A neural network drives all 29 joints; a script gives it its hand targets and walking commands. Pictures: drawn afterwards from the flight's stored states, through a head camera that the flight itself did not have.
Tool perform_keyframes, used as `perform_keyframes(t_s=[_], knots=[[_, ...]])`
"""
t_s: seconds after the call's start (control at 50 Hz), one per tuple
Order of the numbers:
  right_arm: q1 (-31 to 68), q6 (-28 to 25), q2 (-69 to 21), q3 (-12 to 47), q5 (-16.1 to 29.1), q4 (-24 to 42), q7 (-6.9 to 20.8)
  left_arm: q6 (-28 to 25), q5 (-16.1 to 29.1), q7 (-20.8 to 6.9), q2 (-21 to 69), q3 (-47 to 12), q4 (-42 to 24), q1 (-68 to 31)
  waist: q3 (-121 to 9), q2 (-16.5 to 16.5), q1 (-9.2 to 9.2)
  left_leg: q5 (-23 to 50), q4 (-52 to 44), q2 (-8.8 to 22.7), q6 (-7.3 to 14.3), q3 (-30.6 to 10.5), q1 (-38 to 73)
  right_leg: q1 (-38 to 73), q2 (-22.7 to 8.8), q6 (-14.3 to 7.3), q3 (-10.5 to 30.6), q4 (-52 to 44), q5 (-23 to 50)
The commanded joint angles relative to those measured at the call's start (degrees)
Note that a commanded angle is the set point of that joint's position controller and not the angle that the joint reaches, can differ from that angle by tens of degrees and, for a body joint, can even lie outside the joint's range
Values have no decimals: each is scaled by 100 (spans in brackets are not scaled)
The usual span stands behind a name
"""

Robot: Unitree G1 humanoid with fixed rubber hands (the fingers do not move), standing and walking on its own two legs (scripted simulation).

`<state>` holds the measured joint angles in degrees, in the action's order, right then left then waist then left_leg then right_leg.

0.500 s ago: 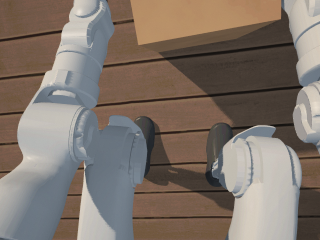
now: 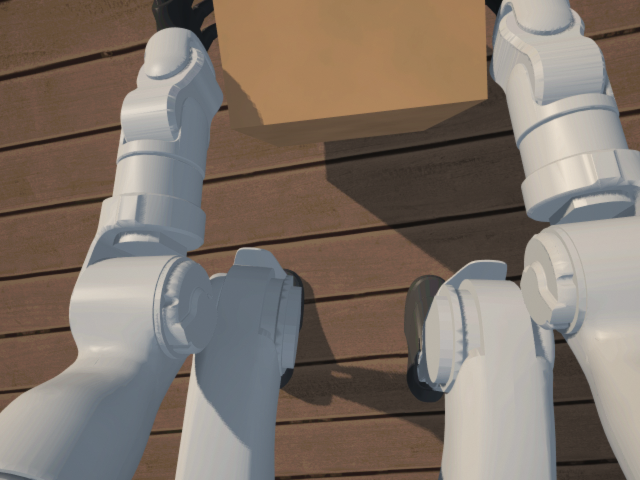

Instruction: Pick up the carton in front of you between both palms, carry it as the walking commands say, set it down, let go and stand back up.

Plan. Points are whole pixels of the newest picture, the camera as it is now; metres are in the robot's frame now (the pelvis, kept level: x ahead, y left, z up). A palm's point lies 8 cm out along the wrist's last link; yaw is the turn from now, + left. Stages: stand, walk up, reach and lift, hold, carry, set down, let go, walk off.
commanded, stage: reach and lift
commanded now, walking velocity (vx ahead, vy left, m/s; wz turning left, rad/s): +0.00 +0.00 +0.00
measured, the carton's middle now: (344, 35) +0.55 +0.01 -0.20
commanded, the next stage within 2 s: none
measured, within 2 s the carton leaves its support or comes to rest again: neither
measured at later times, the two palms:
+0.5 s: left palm out of the picture +0.49 +0.15 +0.06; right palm out of the picture +0.50 -0.15 +0.06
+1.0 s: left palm out of the picture +0.45 +0.14 +0.22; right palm out of the picture +0.45 -0.16 +0.22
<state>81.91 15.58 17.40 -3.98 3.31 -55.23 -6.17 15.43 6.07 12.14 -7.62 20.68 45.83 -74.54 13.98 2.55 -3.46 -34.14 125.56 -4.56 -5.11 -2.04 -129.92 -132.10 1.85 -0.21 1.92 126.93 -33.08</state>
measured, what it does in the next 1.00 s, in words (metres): rises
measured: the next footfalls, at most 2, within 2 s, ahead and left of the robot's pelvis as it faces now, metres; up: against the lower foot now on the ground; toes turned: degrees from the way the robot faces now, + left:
none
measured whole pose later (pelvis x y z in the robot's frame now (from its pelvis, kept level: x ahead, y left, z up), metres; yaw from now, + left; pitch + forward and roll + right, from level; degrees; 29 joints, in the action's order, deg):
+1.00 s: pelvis +0.03 +0.01 +0.25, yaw -3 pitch +33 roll +1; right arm 43.3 21.7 -3.7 -22.3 -13.9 -37.8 -1.3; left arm 21.5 -12.3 3.0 5.9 27.3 34.2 -40.7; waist -13.8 0.3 -1.3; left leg -27.1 77.6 -2.5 -1.9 -3.0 -83.7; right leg -84.9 2.3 0.6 2.9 77.8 -26.1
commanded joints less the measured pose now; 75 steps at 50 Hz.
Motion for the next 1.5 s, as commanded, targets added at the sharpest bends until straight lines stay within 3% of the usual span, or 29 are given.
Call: perform_keyframes(t_s=[0.0,0.06,0.14,0.22,0.32,0.4,0.46,0.56,0.7,0.92,1.22,1.48], knots=[[3343,-7,-6718,1752,452,1967,1513,-2,647,-2029,6043,-2900,-1787,-4592,-10087,-1084,209,2975,-1084,-485,201,1003,3177,6439,598,26,-363,-1180,3907],[2774,195,-7028,1505,183,1531,1561,138,284,-1994,6104,-2794,-1649,-4268,-9221,-866,122,2363,-1528,-527,235,879,3498,5247,648,42,-489,-1648,2713],[2183,415,-7102,639,-467,434,1819,388,-614,-1989,6052,-1833,-644,-3526,-7155,-800,-114,1083,-2195,-476,353,842,3153,3752,653,35,-550,-2347,1022],[2161,451,-6952,-89,-937,-5,1974,475,-1214,-2065,5997,-1199,-325,-3347,-6701,-751,-165,708,-2699,-473,415,823,3283,3483,686,-8,-554,-2821,534],[2092,449,-6948,-307,-1142,61,2006,525,-1212,-2219,6360,-1346,-471,-3436,-7281,-472,119,835,-3073,-509,376,758,3748,3907,702,-67,-570,-3229,684],[1955,507,-7171,-46,-1071,446,2009,619,-973,-2292,6756,-1826,-722,-3384,-8051,-243,303,1108,-3324,-530,293,758,4273,4502,709,-61,-608,-3458,1044],[1827,573,-7430,353,-892,879,2015,691,-778,-2321,6972,-2215,-939,-3154,-8639,-216,307,1437,-3487,-536,249,764,4661,5068,717,-18,-596,-3595,1422],[1450,696,-7883,1061,-548,1468,1992,781,-581,-2347,7135,-2658,-1172,-2507,-8955,-472,175,1795,-3806,-559,254,739,5080,5924,738,86,-514,-3911,1848],[684,707,-8219,1412,-461,1637,1892,756,-591,-2418,7214,-2792,-1089,-1569,-8205,-730,112,1838,-4376,-570,322,616,5411,6562,751,158,-372,-4557,1945],[-525,518,-8289,1070,-835,1438,1795,605,-920,-2471,7341,-2634,-782,-409,-6943,-397,220,1742,-5598,-541,359,339,6456,7495,732,87,-124,-5782,1846],[-1897,463,-8440,1632,-822,2094,1892,542,-1023,-2496,7591,-3144,-1091,1175,-5911,-324,261,2297,-7377,-354,452,-63,8687,9482,568,36,130,-7486,2356],[-3276,863,-8309,1926,-803,2676,1968,941,-1025,-2533,7490,-3571,-1593,2597,-4442,-239,351,3227,-9113,-159,476,-285,10911,11445,415,24,256,-9188,3224]])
